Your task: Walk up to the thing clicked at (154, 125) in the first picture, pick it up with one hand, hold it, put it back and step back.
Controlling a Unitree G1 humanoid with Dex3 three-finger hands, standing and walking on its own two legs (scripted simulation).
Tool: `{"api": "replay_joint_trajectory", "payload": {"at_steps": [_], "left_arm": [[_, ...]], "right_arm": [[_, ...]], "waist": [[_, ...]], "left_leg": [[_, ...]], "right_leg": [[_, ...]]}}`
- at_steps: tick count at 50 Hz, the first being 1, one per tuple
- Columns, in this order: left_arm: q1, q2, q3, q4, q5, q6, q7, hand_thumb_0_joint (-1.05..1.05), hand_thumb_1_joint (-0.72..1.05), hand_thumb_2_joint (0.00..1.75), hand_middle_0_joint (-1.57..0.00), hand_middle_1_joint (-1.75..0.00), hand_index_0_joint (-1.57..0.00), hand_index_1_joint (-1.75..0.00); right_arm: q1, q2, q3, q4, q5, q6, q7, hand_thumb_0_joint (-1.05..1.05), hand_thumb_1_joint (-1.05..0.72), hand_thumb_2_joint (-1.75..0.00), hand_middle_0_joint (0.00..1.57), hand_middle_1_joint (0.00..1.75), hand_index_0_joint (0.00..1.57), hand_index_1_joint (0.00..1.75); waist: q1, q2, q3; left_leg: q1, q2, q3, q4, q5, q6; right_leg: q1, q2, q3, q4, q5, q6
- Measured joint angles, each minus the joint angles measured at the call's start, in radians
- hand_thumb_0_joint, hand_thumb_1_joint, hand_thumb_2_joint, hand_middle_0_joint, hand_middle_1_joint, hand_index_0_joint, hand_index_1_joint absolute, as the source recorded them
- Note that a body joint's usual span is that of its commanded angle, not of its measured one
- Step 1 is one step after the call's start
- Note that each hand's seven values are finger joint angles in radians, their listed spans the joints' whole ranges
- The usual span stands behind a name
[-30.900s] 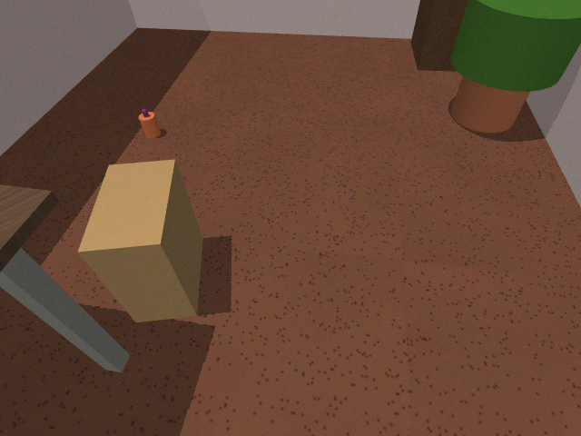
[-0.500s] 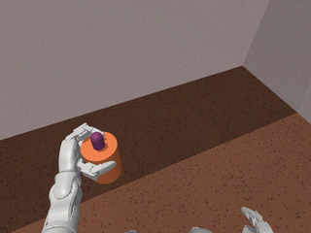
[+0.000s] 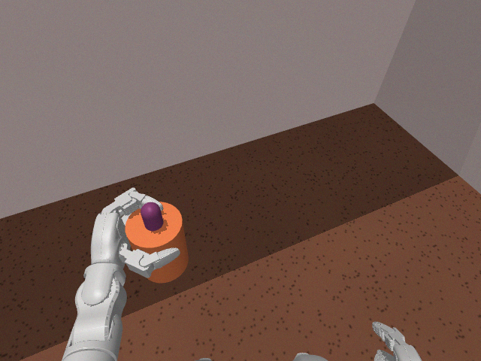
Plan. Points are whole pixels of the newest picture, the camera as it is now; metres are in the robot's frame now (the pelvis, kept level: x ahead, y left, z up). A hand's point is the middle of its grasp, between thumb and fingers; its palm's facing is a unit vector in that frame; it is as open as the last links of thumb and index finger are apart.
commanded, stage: hold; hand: left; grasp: from the side
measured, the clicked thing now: (157, 236) +0.32 +0.16 +0.02
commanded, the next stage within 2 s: crouch in 0.20 s
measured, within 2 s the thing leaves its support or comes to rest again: neither
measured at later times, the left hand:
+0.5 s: hand (147, 235) +0.31 +0.18 +0.04, palm faces +0.10 -0.99 -0.01, open 9.8 cm
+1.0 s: hand (168, 272) +0.34 +0.19 -0.20, palm faces +0.08 -1.00 -0.03, open 9.8 cm
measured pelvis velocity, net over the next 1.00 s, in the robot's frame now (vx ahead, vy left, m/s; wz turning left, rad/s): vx -0.03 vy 0.00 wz -0.02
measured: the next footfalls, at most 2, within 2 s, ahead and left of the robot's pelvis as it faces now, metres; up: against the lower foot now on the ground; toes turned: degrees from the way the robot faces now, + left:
none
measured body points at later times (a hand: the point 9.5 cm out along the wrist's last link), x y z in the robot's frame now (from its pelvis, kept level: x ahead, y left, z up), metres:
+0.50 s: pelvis -0.01 +0.00 +0.00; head +0.03 +0.01 +0.44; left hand +0.30 +0.23 +0.04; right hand +0.12 -0.24 -0.11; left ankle +0.02 +0.13 -0.70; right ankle +0.03 -0.13 -0.70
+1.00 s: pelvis -0.03 +0.00 -0.16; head +0.13 +0.03 +0.26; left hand +0.33 +0.25 -0.19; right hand +0.10 -0.27 -0.28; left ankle +0.02 +0.13 -0.70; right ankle +0.03 -0.13 -0.70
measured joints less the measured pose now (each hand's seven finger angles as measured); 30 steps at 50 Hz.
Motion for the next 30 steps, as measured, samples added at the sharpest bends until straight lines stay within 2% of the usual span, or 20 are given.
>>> {"api": "replay_joint_trajectory", "payload": {"at_steps": [9, 20, 25, 30], "left_arm": [[0.005, -0.015, 0.017, 0.006, 0.003, -0.009, 0.020, 0.00, -0.51, 0.96, -0.61, -0.91, -0.87, -1.18], [0.020, 0.000, 0.003, -0.009, -0.002, -0.005, 0.012, 0.00, -0.51, 0.96, -0.61, -0.91, -0.87, -1.18], [-0.023, -0.014, 0.014, 0.050, -0.001, -0.036, 0.024, 0.00, -0.51, 0.96, -0.61, -0.91, -0.87, -1.18], [-0.080, -0.022, 0.039, 0.144, 0.010, -0.104, 0.015, 0.00, -0.51, 0.96, -0.61, -0.91, -0.87, -1.18]], "right_arm": [[-0.010, 0.004, 0.001, -0.004, -0.001, -0.001, 0.001, 0.01, -0.92, -0.91, 0.20, 0.30, 0.21, 0.30], [-0.005, -0.002, 0.003, 0.001, -0.001, -0.012, -0.004, 0.01, -0.91, -0.91, 0.20, 0.30, 0.21, 0.30], [-0.015, 0.002, 0.000, 0.004, -0.006, -0.018, 0.008, 0.01, -0.90, -0.90, 0.20, 0.30, 0.21, 0.30], [-0.040, 0.004, -0.010, -0.002, -0.015, -0.023, 0.031, 0.01, -0.89, -0.90, 0.20, 0.30, 0.21, 0.30]], "waist": [[-0.003, -0.007, 0.008], [0.001, 0.000, -0.002], [0.002, -0.007, -0.002], [-0.005, -0.019, 0.007]], "left_leg": [[-0.005, -0.001, 0.003, 0.001, 0.004, 0.001], [-0.008, -0.003, -0.001, 0.009, -0.001, 0.003], [-0.040, -0.005, -0.002, 0.028, -0.003, 0.003], [-0.134, -0.006, -0.003, 0.086, -0.015, 0.002]], "right_leg": [[-0.007, 0.000, 0.004, 0.004, 0.004, 0.001], [-0.007, -0.003, 0.000, 0.007, 0.000, 0.003], [-0.040, -0.005, 0.000, 0.029, -0.005, 0.002], [-0.136, -0.006, 0.002, 0.092, -0.018, 0.000]]}}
